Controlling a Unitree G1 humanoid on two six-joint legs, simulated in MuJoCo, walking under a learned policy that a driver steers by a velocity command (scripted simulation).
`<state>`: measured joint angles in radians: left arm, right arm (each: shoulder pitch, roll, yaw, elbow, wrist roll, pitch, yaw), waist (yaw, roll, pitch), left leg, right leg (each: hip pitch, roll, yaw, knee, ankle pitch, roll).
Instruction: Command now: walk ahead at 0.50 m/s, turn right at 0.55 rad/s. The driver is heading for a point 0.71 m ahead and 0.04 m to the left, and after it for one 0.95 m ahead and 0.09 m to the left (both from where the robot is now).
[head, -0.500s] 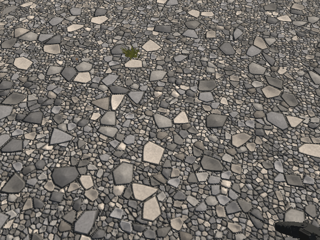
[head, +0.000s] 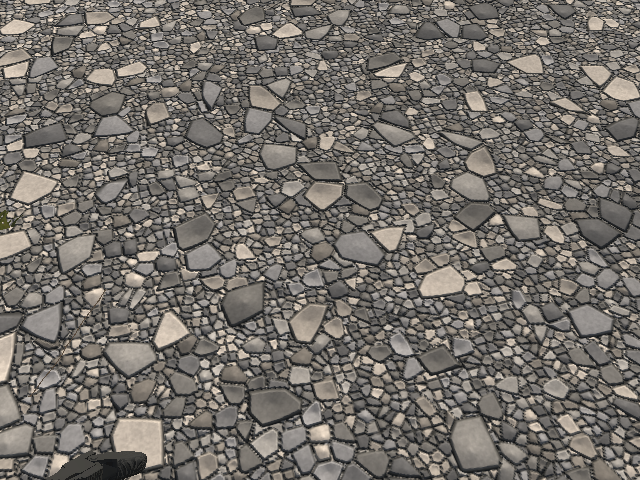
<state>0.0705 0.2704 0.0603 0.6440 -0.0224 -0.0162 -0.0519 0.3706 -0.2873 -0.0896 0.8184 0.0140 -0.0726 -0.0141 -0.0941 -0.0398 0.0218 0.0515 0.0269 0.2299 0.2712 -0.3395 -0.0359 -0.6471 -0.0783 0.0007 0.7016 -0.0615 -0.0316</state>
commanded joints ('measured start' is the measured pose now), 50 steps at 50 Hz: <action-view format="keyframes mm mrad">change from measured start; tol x64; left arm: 1 -71 74 21 -102 2 -10 -12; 50 -27 112 9 -34 26 -78 49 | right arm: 1 -46 -203 -52 -53 16 0 -4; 50 -66 -157 -25 -171 10 67 -19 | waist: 1 52 122 37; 50 58 157 -108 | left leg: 1 1 276 -69 22 673 149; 3 -53 230 -5 338 949 110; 6 -857 -37 -308 1138 -266 2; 28 -788 10 -197 312 306 105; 34 397 308 -1064 98 139 485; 50 -284 40 -549 166 482 201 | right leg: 1 59 44 -69 -52 -114 -56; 6 1093 -260 849 -392 -366 -401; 31 770 -147 -122 -99 953 -77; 34 -67 170 71 727 -510 38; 50 229 123 77 -172 95 102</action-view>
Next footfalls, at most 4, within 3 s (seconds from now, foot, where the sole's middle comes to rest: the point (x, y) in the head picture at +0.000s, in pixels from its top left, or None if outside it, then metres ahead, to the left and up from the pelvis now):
0.08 right None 0.21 -0.12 -0.77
0.64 left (279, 451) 0.54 0.07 -0.77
1.08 right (334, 329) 0.82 -0.08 -0.77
1.42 left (250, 397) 0.66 0.12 -0.77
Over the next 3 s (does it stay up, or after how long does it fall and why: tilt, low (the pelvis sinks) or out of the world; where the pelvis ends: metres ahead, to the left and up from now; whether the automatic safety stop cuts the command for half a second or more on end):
stays up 0.70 0.02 0.01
